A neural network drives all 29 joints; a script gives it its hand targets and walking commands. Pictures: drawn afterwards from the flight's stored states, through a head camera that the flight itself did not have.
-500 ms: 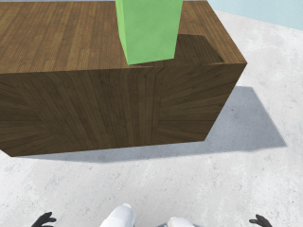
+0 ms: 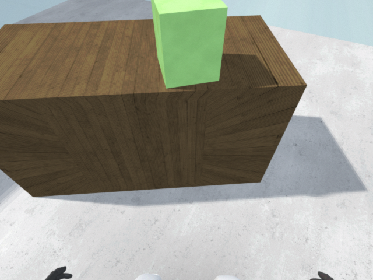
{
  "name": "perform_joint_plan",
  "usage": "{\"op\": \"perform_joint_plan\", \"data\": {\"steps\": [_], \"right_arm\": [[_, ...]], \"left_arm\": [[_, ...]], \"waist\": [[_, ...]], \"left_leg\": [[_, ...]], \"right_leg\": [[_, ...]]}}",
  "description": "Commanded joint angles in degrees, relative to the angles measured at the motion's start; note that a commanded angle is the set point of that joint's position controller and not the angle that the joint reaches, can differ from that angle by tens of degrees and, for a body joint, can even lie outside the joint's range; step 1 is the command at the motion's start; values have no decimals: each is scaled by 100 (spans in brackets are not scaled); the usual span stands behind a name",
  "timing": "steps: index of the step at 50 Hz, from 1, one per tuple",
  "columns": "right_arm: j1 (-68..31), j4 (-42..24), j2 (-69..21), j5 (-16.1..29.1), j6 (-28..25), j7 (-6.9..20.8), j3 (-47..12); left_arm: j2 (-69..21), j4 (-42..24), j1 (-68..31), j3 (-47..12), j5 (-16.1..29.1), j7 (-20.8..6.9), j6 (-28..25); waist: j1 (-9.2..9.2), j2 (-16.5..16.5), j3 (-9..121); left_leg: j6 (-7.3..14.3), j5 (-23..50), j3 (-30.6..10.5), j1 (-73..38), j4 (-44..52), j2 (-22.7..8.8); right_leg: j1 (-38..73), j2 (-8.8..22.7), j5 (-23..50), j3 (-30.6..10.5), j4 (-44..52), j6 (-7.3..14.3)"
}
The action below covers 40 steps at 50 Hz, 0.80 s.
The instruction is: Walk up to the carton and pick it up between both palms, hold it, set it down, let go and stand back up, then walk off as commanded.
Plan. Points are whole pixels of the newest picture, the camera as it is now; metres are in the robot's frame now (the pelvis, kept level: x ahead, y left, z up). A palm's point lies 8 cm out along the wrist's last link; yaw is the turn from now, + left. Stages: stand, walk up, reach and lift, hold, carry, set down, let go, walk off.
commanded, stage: walk off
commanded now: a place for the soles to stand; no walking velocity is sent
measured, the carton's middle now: (186, 37) +0.86 +0.02 +0.09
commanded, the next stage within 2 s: stand in 0.52 s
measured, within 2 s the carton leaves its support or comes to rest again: neither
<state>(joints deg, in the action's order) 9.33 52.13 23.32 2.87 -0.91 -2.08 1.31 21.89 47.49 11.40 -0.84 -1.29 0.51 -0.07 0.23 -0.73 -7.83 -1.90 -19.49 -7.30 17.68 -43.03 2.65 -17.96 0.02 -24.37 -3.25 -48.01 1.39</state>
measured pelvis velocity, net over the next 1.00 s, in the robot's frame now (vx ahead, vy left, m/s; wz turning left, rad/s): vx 0.00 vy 0.01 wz -0.01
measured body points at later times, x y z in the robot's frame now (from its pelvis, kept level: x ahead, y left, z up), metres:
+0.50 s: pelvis +0.00 +0.01 +0.00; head +0.01 +0.01 +0.45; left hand +0.11 +0.31 -0.10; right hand +0.12 -0.31 -0.10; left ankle +0.05 +0.16 -0.71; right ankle +0.02 -0.12 -0.71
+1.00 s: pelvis +0.00 +0.01 +0.00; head +0.00 +0.01 +0.45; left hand +0.11 +0.31 -0.11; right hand +0.10 -0.31 -0.10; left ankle +0.05 +0.16 -0.71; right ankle +0.02 -0.12 -0.71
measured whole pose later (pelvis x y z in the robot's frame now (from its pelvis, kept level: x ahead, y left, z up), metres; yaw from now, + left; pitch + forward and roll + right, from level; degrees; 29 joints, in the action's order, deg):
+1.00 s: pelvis +0.00 +0.01 +0.00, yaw +0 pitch -4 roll +1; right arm 9.3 54.2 23.3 2.9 -1.6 -0.6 1.3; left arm 21.9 51.0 10.6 -0.8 -1.3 0.2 -0.6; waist 0.0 1.1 -4.2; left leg -2.3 -19.6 -6.9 18.6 -42.5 2.3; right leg -18.0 0.1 -22.7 -3.2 -45.1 0.1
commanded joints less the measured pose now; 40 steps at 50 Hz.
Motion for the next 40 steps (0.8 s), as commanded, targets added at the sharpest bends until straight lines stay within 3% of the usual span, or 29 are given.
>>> {"op": "perform_joint_plan", "data": {"steps": [1, 2, 3, 4, 5, 6, 7, 8, 10, 12, 13, 15, 16, 17, 21, 22, 23, 26, 27, 28, 29, 30, 32, 34, 35, 37, 38, 39, 40], "right_arm": [[-195, -322, 1490, -408, -351, 32, 458], [-286, -314, 1478, -395, -342, 47, 417], [-286, -331, 1330, -377, -318, 72, 332], [-370, -427, 1265, -348, -297, 91, 322], [-338, -392, 1178, -343, -294, 105, 282], [-424, -340, 1120, -327, -298, 101, 308], [-395, -300, 1168, -311, -276, 105, 337], [-308, -178, 1204, -322, -265, 105, 317], [-175, -293, 1167, -270, -355, 101, 254], [-284, -318, 1227, -309, -359, 87, 276], [-250, -282, 1165, -274, -321, 89, 276], [-331, -328, 1094, -300, -323, 88, 238], [-250, -311, 1194, -318, -329, 73, 272], [-307, -373, 1206, -317, -329, 72, 289], [-358, -336, 1224, -351, -305, 79, 317], [-254, -278, 1152, -296, -295, 84, 265], [-236, -289, 1271, -304, -301, 90, 328], [-289, -272, 1048, -261, -267, 72, 286], [-122, 52, 1111, -312, -260, 144, 265], [-32, 13, 997, -376, -216, 141, 233], [-57, -110, 1009, -365, -246, 181, 212], [-299, -77, 975, -442, -264, 177, 169], [-595, -178, 1098, -452, -192, 208, 231], [-595, -120, 932, -364, -149, 219, 190], [-463, -5, 923, -315, -136, 202, 138], [-208, 84, 1109, -413, -146, 206, 216], [-229, 51, 994, -377, -149, 248, 205], [-206, 69, 1114, -369, -130, 201, 230], [-206, 92, 1152, -396, -156, 214, 215]], "left_arm": [[1044, -185, -95, 652, 92, -30, -93], [1080, -96, -178, 616, 61, -45, -130], [1106, -177, -304, 623, 66, -53, -154], [1203, -258, -364, 666, 40, -74, -158], [1280, -128, -420, 651, 64, -95, -175], [1271, 2, -502, 663, 54, -114, -194], [1351, 3, -426, 680, 60, -115, -185], [1344, -33, -562, 694, 55, -84, -181], [1269, -26, -622, 653, 58, -122, -226], [1243, -52, -345, 601, 69, -74, -179], [1299, 26, -363, 636, 67, -77, -184], [1346, -103, -357, 644, 63, -58, -196], [1294, -153, -434, 636, 106, -68, -152], [1244, -91, -407, 612, 56, -51, -165], [1285, -68, -408, 619, 49, -60, -146], [1352, 35, -528, 622, 93, -49, -175], [1365, -74, -440, 640, 58, -72, -163], [1408, -65, -441, 675, 51, -59, -183], [1322, 172, -511, 445, 75, -36, -228], [1533, 111, -647, 554, 81, -51, -217], [1370, 47, -761, 456, 106, -31, -224], [1226, 95, -933, 448, 80, -20, -260], [1115, 242, -445, 407, 92, -31, -290], [1127, 248, -597, 344, 85, -31, -272], [1307, 185, -775, 419, 23, -26, -258], [1432, 223, -688, 504, 41, -54, -264], [1360, 276, -730, 392, 42, -41, -243], [1355, 248, -582, 437, 130, -48, -301], [1372, 325, -714, 442, 96, -35, -295]], "waist": [[127, -333, 863], [130, -181, 784], [107, -4, 838], [153, -68, 865], [20, -415, 672], [23, -291, 409], [57, -5, 549], [-28, -185, 318], [-24, 190, 784], [100, 31, 1024], [58, 265, 1099], [123, 263, 1080], [104, -61, 1247], [71, 213, 1197], [122, 0, 824], [34, 161, 956], [79, 160, 1030], [90, 676, 491], [-197, 523, 752], [-153, 497, 540], [-215, 293, 782], [-36, 223, 533], [63, -289, 724], [109, 494, 321], [-64, 491, 386], [-49, 273, 539], [-237, 430, 424], [-86, 83, 550], [-110, 356, 324]], "left_leg": [[1123, 396, -2146, 46, 2006, -1561], [1156, 156, -1868, 308, 1735, -1392], [928, 421, -1443, 352, 1715, -1036], [798, 238, -1143, 560, 1578, -851], [681, 49, -901, 534, 1593, -672], [626, 33, -799, 511, 1473, -595], [623, -217, -804, 324, 1522, -674], [656, -347, -828, 566, 1538, -660], [706, 560, -909, 225, 1570, -635], [711, 1233, -877, 110, 1307, -780], [547, 1119, -667, 87, 1246, -691], [532, 1604, -600, 248, 1204, -655], [556, 1251, -729, 17, 1271, -685], [618, 1541, -729, 59, 1212, -781], [613, 1347, -660, 249, 1190, -693], [612, 1571, -612, 115, 1084, -684], [605, 921, -637, 286, 1149, -641], [431, 768, -247, 123, 550, -340], [444, 666, -215, -468, 789, -460], [466, 751, -278, -609, 809, -420], [528, 742, -425, -727, 1102, -645], [603, 771, -652, -240, 1276, -584], [733, 141, -814, 122, 1486, -658], [649, 151, -602, 424, 1393, -571], [560, 167, -249, 113, 1288, -428], [471, 83, -270, -248, 1113, -419], [502, 298, -283, -323, 1173, -388], [543, 612, -327, -395, 1076, -489], [569, 514, -457, -177, 1322, -463]], "right_leg": [[272, 42, -133, -262, 674, -23], [460, 225, 90, -410, 1009, 46], [548, 266, 509, -452, 1222, 85], [790, 432, 565, -686, 1475, 159], [463, 536, 131, -818, 1745, 196], [362, 575, 106, -858, 2042, 218], [230, 646, -357, -943, 2158, 266], [369, 663, -313, -1013, 2290, 247], [609, 590, 843, -946, 1911, 244], [761, 584, 1366, -637, 1764, 213], [765, 559, 1038, -672, 1855, 244], [918, 680, 1528, -757, 1766, 327], [737, 638, 1412, -748, 1654, 299], [887, 584, 1688, -660, 1557, 261], [745, 610, 1253, -808, 1852, 262], [754, 724, 1500, -795, 1811, 325], [665, 649, 887, -778, 1926, 239], [87, 1041, 472, -1396, 2600, 574], [-284, 1029, 424, -1389, 2512, 466], [-617, 891, 61, -1306, 2448, 469], [-572, 656, 385, -963, 2233, 307], [-302, 474, 287, -864, 2070, 276], [146, 432, 396, -759, 1906, 230], [51, 596, 1, -935, 2406, 338], [-138, 712, -172, -1111, 2573, 308], [-421, 719, -585, -1205, 2674, 282], [-518, 645, -326, -1122, 2602, 282], [-448, 664, -44, -1183, 2462, 245], [-374, 523, 12, -933, 2427, 155]]}}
